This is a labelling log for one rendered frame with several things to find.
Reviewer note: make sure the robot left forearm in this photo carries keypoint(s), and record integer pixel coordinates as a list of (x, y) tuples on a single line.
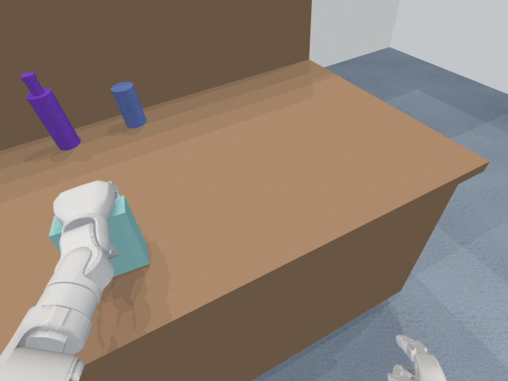
[(61, 320)]

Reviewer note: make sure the table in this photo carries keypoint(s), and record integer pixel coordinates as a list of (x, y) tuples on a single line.
[(278, 201)]

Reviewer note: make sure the left robot upper arm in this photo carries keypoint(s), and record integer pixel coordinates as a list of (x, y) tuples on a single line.
[(34, 364)]

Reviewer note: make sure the robot left hand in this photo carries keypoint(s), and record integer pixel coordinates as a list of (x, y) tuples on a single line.
[(97, 197)]

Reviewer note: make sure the sponge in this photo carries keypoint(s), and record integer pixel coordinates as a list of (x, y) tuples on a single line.
[(125, 235)]

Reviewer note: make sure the robot right hand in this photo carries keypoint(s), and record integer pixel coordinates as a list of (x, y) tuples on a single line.
[(426, 367)]

